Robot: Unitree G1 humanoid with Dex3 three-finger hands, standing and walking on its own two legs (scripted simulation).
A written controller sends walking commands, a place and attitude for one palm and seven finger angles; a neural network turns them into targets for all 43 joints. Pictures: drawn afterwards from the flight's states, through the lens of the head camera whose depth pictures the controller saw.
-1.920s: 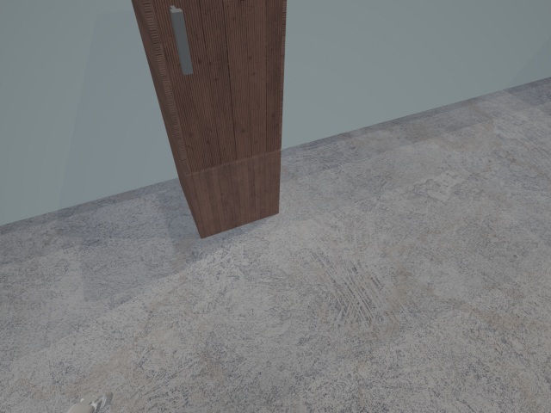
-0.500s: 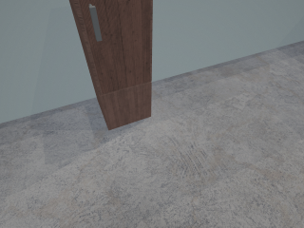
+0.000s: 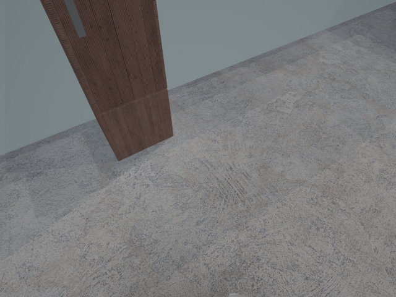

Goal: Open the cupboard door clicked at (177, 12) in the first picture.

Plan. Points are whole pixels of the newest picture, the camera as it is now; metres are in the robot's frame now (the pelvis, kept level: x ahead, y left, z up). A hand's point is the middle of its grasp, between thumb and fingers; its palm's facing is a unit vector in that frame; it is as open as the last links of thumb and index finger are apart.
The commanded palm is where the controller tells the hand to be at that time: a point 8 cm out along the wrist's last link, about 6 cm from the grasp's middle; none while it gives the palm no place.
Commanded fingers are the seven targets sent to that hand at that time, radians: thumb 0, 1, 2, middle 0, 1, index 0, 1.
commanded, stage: walk to a spot facing it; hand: left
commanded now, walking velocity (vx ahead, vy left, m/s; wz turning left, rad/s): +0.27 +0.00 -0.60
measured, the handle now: (71, 10) +0.91 +0.50 +0.13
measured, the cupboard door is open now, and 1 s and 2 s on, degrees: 0 0 0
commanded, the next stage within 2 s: none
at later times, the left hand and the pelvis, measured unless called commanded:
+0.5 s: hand out of the picture +0.08 +0.19 -0.14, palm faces -0.10 -0.97 -0.23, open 7.4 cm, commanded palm none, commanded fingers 0.00 0.90 0.90 -0.20 -0.30 -0.20 -0.30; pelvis +0.08 +0.00 +0.02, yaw -13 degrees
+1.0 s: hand (173, 172) +0.47 +0.12 -0.15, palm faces -0.54 -0.82 -0.19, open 7.4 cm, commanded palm none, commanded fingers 0.00 0.90 0.90 -0.20 -0.30 -0.20 -0.30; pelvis +0.26 +0.01 +0.01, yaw -33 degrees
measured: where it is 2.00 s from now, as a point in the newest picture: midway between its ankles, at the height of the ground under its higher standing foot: (207, 259)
